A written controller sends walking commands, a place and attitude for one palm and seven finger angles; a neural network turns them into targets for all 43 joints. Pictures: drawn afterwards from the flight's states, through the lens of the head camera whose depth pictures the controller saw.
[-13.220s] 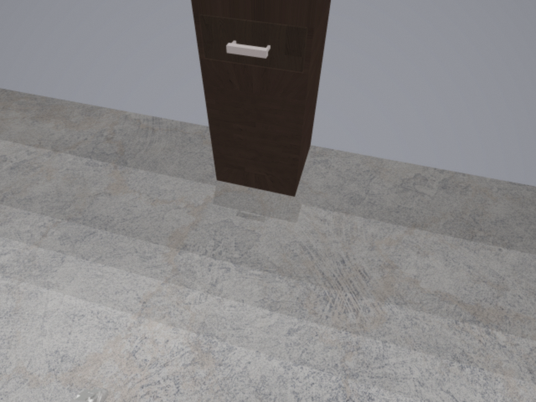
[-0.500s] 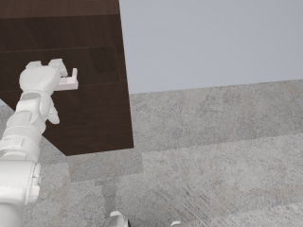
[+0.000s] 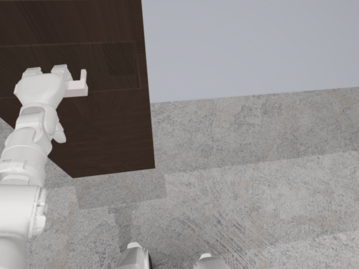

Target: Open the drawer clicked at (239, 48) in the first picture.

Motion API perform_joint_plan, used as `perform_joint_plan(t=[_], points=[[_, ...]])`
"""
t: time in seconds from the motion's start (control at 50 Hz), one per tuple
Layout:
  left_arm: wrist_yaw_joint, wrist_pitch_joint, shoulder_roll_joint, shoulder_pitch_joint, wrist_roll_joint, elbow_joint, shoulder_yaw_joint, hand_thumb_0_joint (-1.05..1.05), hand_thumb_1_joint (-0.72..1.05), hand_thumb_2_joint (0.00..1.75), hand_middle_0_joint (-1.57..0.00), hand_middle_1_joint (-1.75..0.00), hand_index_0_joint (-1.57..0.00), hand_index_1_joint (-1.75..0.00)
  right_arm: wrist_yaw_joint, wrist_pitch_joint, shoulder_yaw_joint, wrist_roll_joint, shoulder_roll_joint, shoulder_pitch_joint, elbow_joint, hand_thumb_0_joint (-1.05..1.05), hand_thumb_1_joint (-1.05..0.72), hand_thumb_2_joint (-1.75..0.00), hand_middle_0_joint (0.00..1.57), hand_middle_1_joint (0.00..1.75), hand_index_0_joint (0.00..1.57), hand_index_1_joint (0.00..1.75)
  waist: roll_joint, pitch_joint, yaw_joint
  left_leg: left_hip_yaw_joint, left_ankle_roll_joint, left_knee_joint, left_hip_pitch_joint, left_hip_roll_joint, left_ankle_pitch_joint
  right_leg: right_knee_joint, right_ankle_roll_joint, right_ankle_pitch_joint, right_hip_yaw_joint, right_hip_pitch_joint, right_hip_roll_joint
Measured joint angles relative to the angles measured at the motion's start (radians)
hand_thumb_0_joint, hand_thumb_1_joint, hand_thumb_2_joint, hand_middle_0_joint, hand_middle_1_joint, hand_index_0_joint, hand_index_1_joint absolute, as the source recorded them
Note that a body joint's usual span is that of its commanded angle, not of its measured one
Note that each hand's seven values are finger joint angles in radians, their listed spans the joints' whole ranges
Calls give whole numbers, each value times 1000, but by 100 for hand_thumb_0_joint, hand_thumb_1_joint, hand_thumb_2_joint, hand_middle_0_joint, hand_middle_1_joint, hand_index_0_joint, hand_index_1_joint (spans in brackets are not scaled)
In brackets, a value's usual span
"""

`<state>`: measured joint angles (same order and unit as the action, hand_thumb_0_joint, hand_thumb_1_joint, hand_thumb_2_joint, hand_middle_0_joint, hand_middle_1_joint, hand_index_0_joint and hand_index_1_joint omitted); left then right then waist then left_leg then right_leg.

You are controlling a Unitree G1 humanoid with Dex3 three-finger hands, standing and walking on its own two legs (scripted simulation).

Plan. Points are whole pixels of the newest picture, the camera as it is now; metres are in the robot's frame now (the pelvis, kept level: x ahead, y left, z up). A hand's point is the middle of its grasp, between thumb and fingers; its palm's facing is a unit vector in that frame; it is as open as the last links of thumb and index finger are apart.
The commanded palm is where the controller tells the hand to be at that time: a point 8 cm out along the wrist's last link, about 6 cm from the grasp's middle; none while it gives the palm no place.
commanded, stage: lower the fingers behind the handle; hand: left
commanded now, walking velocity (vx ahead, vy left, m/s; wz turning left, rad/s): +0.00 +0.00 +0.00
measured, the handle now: (54, 82) +0.54 +0.27 +0.04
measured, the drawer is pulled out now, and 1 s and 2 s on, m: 0.00 0.00 0.02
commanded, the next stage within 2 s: close the thumb around the handle in 0.26 s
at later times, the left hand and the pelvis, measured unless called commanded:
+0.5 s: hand (55, 105) +0.49 +0.26 +0.02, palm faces -0.07 -0.05 -1.00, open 13.3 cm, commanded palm +0.48 +0.25 +0.08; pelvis +0.00 +0.00 +0.00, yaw +0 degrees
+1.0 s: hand (56, 105) +0.49 +0.26 +0.02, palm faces -0.08 -0.02 -1.00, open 5.9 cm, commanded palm +0.48 +0.25 +0.08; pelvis +0.00 +0.00 +0.00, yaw +0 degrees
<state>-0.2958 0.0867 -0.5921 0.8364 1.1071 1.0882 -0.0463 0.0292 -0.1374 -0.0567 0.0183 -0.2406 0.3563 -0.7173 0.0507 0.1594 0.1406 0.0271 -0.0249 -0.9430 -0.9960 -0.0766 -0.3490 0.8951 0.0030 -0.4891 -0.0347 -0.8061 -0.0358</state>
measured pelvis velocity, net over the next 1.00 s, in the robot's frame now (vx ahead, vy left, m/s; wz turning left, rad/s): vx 0.00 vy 0.00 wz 0.00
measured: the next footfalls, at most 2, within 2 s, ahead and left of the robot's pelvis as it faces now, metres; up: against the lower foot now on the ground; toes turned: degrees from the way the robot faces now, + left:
none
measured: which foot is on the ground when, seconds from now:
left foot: down 0.00-1.00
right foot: down 0.00-1.00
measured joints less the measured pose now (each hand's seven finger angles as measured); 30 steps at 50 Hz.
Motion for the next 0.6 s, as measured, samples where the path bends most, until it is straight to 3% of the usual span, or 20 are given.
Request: perform_joint_plan(t=[0.24,0.42,0.6], points=[[27,-9,5,-2,-10,-5,3,-1,-49,30,-31,-120,-32,-120,1,-3,6,-1,10,11,1,0,-90,-89,20,30,20,30,4,-1,-1,5,-4,8,12,0,1,-14,5,6,6,12,1],[9,-1,11,-17,-8,-17,2,-1,-48,31,-30,-120,-32,-121,-3,-6,1,-1,7,16,-5,0,-90,-89,20,30,20,30,3,0,-4,6,-5,7,15,1,-1,-13,6,4,6,15,1],[10,-14,12,-14,-10,-11,2,-1,-24,41,-32,-123,-34,-123,-1,-7,0,-2,1,8,-2,0,-90,-89,20,30,20,30,3,-2,-1,5,-4,12,20,0,2,-17,5,8,7,20,0]])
